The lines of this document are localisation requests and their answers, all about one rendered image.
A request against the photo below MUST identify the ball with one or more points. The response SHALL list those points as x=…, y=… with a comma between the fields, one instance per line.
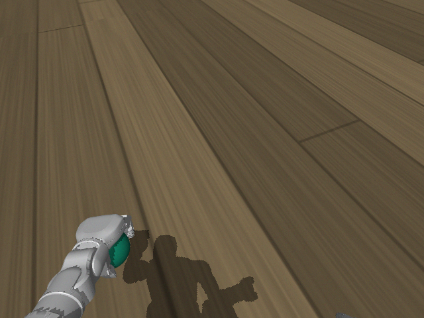
x=119, y=251

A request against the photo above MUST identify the left robot arm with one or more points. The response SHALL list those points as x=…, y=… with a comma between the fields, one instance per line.
x=73, y=287

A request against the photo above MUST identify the left robot hand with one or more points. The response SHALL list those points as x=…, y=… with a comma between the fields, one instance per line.
x=108, y=229

